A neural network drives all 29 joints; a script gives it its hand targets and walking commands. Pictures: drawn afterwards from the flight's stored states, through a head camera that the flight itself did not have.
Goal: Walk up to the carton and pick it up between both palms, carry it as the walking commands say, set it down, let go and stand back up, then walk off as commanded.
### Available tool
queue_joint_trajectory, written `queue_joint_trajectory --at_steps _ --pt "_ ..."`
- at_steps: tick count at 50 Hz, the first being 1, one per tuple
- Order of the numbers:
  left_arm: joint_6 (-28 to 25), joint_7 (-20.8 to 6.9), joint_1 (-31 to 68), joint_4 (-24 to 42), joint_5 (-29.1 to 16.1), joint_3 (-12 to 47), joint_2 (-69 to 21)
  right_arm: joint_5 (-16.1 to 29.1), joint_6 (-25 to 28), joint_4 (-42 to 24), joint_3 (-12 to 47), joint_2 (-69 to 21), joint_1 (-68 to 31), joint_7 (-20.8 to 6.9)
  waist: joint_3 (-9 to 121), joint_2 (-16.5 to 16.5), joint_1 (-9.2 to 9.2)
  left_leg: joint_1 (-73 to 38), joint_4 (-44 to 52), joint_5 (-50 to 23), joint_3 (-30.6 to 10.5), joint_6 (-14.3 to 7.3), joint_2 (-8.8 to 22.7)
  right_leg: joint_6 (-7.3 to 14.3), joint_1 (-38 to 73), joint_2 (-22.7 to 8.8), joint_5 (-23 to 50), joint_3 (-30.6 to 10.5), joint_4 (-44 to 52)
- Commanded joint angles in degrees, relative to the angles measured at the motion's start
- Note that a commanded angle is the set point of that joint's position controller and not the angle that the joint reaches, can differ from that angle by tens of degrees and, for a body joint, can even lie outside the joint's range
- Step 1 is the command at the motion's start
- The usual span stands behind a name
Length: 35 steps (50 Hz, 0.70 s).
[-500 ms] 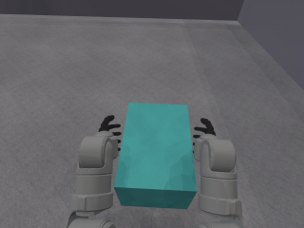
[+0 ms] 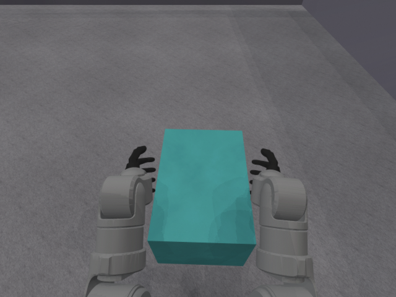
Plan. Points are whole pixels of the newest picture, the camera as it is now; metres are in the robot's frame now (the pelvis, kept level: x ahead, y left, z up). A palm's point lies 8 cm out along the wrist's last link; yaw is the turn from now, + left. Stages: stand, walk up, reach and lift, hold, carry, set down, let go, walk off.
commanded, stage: carry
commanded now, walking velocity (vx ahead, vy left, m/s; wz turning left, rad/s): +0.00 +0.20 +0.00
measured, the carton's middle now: (202, 193) +0.35 +0.00 +0.00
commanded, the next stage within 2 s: none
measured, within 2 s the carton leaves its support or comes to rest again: neither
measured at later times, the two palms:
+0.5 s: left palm (81, 174) +0.32 +0.23 +0.10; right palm (218, 173) +0.33 -0.03 +0.11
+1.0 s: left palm (25, 181) +0.29 +0.32 +0.11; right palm (168, 180) +0.31 +0.07 +0.11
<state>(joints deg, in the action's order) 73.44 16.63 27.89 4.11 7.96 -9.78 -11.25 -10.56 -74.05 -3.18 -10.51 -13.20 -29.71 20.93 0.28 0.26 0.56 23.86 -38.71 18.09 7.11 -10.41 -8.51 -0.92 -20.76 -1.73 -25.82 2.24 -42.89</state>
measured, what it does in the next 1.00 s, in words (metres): steps to the left: left foot, then right foot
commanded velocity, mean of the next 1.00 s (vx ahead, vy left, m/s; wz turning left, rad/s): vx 0.00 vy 0.17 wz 0.00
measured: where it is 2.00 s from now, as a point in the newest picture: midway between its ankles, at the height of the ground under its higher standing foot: outside the picture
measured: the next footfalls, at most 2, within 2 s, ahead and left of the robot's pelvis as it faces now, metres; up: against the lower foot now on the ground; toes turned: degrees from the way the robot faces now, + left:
left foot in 0.22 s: +0.05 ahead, +0.15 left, +0.00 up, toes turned +6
right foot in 0.52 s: +0.03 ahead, -0.03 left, +0.00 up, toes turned +0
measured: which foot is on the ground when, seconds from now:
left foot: down 0.00-0.02, up 0.04-0.20, down 0.22-0.56, up 0.58-0.72, down 0.74-1.00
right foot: down 0.00-0.26, up 0.28-0.50, down 0.52-0.76, up 0.78-1.00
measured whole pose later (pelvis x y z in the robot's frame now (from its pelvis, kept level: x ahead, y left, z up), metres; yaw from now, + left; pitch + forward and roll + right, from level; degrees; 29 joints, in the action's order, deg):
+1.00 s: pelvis -0.02 +0.17 +0.01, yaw +3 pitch +3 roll +0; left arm 72.1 19.5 29.3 6.4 7.7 -9.8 -12.6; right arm -10.5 -72.8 -6.3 -11.5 -13.8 -29.7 20.3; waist -1.6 -0.4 0.4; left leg 22.1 -37.1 18.1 7.2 -6.4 -2.8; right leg -3.3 -22.9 -2.8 -28.0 2.3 -46.8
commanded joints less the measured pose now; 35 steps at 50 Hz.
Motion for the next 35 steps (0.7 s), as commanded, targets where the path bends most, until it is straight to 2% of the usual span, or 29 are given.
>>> queue_joint_trajectory --at_steps 1,2,3,4,5,6,7,8,9,10,11,12,13,14,16,19,20,21,22,24,25,26,27,28,30,31,32,34,35 --pt "-1.53 -23.51 39.33 3.80 -29.37 35.77 -62.03 31.38 1.37 -4.23 36.12 -58.59 -41.00 -27.06 31.40 -23.40 1.14 7.08 -16.61 6.19 -8.50 16.72 7.92 17.42 21.68 -33.00 35.30 -33.36 21.70" --pt "-1.29 -23.65 41.08 3.53 -28.71 35.26 -61.62 31.23 1.50 -3.23 36.22 -60.49 -42.13 -27.12 26.76 -19.18 0.82 11.08 -20.68 14.83 -11.41 13.34 9.63 18.21 21.30 -30.78 46.31 -30.81 19.33" --pt "-1.59 -23.75 46.51 7.26 -30.21 36.61 -60.34 31.42 1.96 -3.53 35.61 -59.24 -43.93 -27.06 26.60 -10.58 0.75 12.08 -21.82 12.75 -12.59 13.06 10.30 16.27 23.97 -27.32 47.07 -24.78 17.34" --pt "-1.74 -23.63 45.33 6.03 -29.63 35.92 -60.82 31.86 2.60 -4.52 35.17 -59.08 -45.26 -26.91 26.48 -5.74 0.44 14.09 -15.31 11.14 -12.14 12.76 9.71 13.76 27.94 -24.55 55.61 -22.29 15.11" --pt "-1.52 -23.64 44.46 5.89 -29.45 36.40 -61.72 30.13 2.08 -0.45 35.26 -60.64 -37.07 -27.16 23.41 -8.10 0.07 14.31 -10.28 9.64 -10.26 12.85 10.85 10.63 27.36 -21.91 60.48 -17.17 14.27" --pt "-2.26 -23.48 46.83 8.17 -29.88 35.51 -60.49 31.94 2.03 -2.81 37.01 -60.89 -40.55 -27.06 25.52 -14.15 -0.21 11.14 -3.97 9.88 -8.71 13.22 11.12 8.84 28.42 -19.70 66.40 -14.02 12.00" --pt "-2.28 -23.49 46.64 8.07 -30.11 35.08 -60.93 32.47 2.25 -5.42 36.82 -60.34 -42.93 -26.96 28.50 -14.55 -0.09 7.72 0.97 8.71 -7.46 12.66 10.61 8.12 29.87 -19.15 66.15 -12.92 10.83" --pt "-1.88 -23.49 44.99 6.31 -29.84 34.68 -59.43 31.25 2.00 -3.60 36.28 -59.20 -40.36 -26.89 30.42 -18.68 -0.59 1.58 5.04 4.24 -7.01 11.81 10.84 5.39 28.08 -18.11 65.00 -10.06 9.59" --pt "-1.88 -23.19 43.32 5.43 -29.08 34.30 -59.80 30.58 1.72 -2.58 35.44 -58.73 -38.57 -26.97 28.60 -13.85 -0.91 -3.55 13.12 -1.74 -4.11 11.84 9.41 2.96 22.89 -15.96 65.38 -6.73 8.10" --pt "-2.13 -22.75 46.86 8.84 -29.46 36.42 -58.99 30.48 1.80 -1.35 35.14 -58.99 -37.03 -27.27 31.81 -9.60 -1.16 -11.71 15.11 -11.84 -5.72 11.25 11.79 0.67 18.89 -13.10 57.65 -4.00 4.63" --pt "-2.08 -22.69 44.92 8.15 -29.11 36.44 -59.09 30.47 1.94 -2.88 35.26 -58.53 -37.75 -27.47 33.98 -8.74 -0.91 -20.60 10.03 -33.40 -10.15 9.08 16.11 -2.83 10.22 -10.31 43.94 -1.71 1.39" --pt "-2.38 -22.64 41.42 8.12 -28.14 35.59 -58.41 31.04 1.87 -3.42 35.21 -58.26 -37.73 -27.56 35.44 1.69 -0.72 -26.80 5.33 -54.80 -13.75 7.92 21.65 -3.34 2.63 -7.33 26.07 -0.32 -2.78" --pt "-1.83 -22.85 43.73 8.59 -29.41 38.11 -59.19 30.41 2.49 -2.91 33.66 -58.11 -35.80 -27.89 31.71 12.36 -0.82 -30.91 4.59 -69.38 -15.74 4.61 25.62 -3.50 -5.97 -3.71 -3.16 1.69 -7.86" --pt "-1.60 -22.87 42.65 6.39 -29.39 37.14 -60.28 30.55 2.17 -2.20 32.38 -58.30 -36.68 -27.72 30.69 13.61 -1.10 -33.16 5.24 -71.88 -16.66 2.48 25.35 -2.51 -10.41 -2.43 -9.76 2.01 -12.75" --pt "-2.06 -22.66 44.05 7.96 -30.40 37.94 -62.36 30.66 2.23 -4.65 33.41 -58.99 -38.51 -27.35 32.36 6.84 -1.66 -37.13 4.48 -70.28 -15.92 1.81 23.91 -1.80 -13.65 -1.90 -10.82 3.05 -15.60" --pt "-1.63 -22.19 45.37 9.40 -30.10 37.57 -60.80 30.12 2.07 -4.95 33.03 -57.81 -37.86 -27.40 30.04 11.01 -1.55 -31.97 7.68 -57.07 -15.59 0.27 21.34 -1.06 -11.29 -1.05 -7.87 2.22 -9.51" --pt "-1.78 -21.99 47.08 10.52 -30.11 37.86 -60.73 30.12 2.16 -5.22 33.26 -57.89 -38.95 -27.35 29.84 8.88 -1.73 -29.39 8.26 -55.61 -14.50 -0.03 21.02 -1.41 -8.68 -0.42 -6.20 3.89 -9.13" --pt "-1.67 -21.84 45.19 9.68 -29.73 38.34 -59.82 29.57 2.25 -5.44 32.12 -56.15 -38.61 -27.42 30.86 12.65 -1.73 -29.65 7.48 -54.80 -14.71 -0.12 19.99 -1.20 -7.59 0.18 -5.15 3.01 -3.91" --pt "-1.56 -21.98 43.50 7.77 -28.84 36.35 -59.26 29.72 1.77 -3.37 32.90 -57.32 -38.05 -27.20 30.24 6.94 -1.52 -27.86 7.92 -54.25 -13.03 0.52 20.01 -0.75 -4.08 -0.17 -2.39 3.58 -1.77" --pt "-1.40 -22.97 41.59 7.01 -29.69 35.58 -59.25 28.61 2.09 -4.97 33.87 -56.84 -37.18 -26.66 31.92 4.49 -0.12 -22.83 6.39 -43.54 -11.23 1.97 18.97 -0.08 4.05 -2.29 7.58 2.14 9.59" --pt "-1.17 -23.52 43.89 6.83 -30.69 36.66 -60.90 27.87 2.38 -4.88 33.57 -56.98 -38.00 -26.39 31.44 0.77 0.46 -16.90 1.23 -43.96 -8.50 5.26 17.27 0.79 11.22 -7.41 23.25 -1.24 18.92" --pt "-1.08 -23.56 41.62 4.42 -29.98 36.12 -60.17 28.61 2.30 -6.59 34.70 -56.57 -39.59 -26.53 31.67 -5.49 0.79 -6.41 -3.11 -29.47 -8.28 8.22 14.25 4.48 19.39 -14.73 41.66 -11.63 15.95" --pt "-1.51 -23.97 37.44 1.95 -28.61 34.94 -59.30 29.32 2.24 -5.31 35.34 -56.26 -38.33 -26.90 33.71 -17.20 0.40 4.80 -8.01 -0.06 -6.49 11.13 10.94 9.87 27.75 -26.80 56.38 -25.21 18.82" --pt "-1.51 -24.13 38.77 2.48 -27.81 33.77 -60.40 30.91 1.75 -6.37 37.09 -58.27 -41.16 -27.16 30.45 -20.85 1.01 7.43 -17.10 16.31 -8.82 12.04 9.32 15.01 24.75 -28.87 58.73 -27.98 18.17" --pt "-1.30 -24.36 40.71 2.81 -28.35 34.18 -61.33 31.27 1.75 -5.35 37.12 -60.08 -43.04 -26.94 27.07 -11.68 0.52 9.84 -17.10 10.63 -11.48 11.96 11.41 11.86 25.60 -24.49 50.38 -19.86 16.67" --pt "-1.77 -24.12 43.39 4.35 -28.94 33.40 -61.63 31.36 1.63 -5.02 36.94 -60.03 -42.96 -26.74 28.78 -12.78 0.10 10.05 -8.46 9.28 -10.94 12.15 11.82 10.37 28.45 -21.46 53.22 -16.82 15.25" --pt "-1.90 -23.86 42.52 4.18 -28.40 33.50 -60.24 30.41 1.40 -2.22 36.44 -59.22 -38.05 -26.87 27.45 -13.16 0.09 10.74 -2.92 9.20 -10.28 12.47 12.31 9.52 30.30 -21.21 63.94 -16.20 12.56" --pt "-1.96 -23.24 43.27 3.94 -28.10 33.93 -61.22 30.39 1.64 -4.33 36.13 -58.71 -39.77 -27.07 30.31 -12.93 -0.75 -0.91 9.99 0.48 -5.90 12.50 10.32 5.15 27.11 -16.70 65.72 -8.64 9.08" --pt "-2.18 -23.35 43.35 6.48 -28.21 34.07 -59.04 31.54 1.74 -6.21 37.66 -59.22 -41.30 -27.13 30.66 -15.60 -0.94 -7.61 15.05 -6.67 -5.11 12.19 11.30 2.09 23.31 -14.87 62.47 -5.67 7.10"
